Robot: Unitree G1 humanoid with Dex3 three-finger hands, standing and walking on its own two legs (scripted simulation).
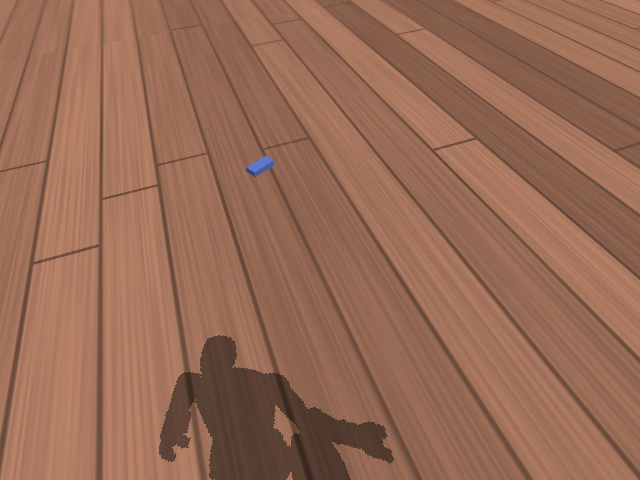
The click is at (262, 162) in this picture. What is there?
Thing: flat box
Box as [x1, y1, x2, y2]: [246, 156, 274, 176]
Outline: 273,160 264,156 247,166 247,171 255,176 273,165
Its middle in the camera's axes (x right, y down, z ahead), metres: -0.30 -0.37 +2.04
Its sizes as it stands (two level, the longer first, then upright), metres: 0.132 0.066 0.029
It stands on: the floor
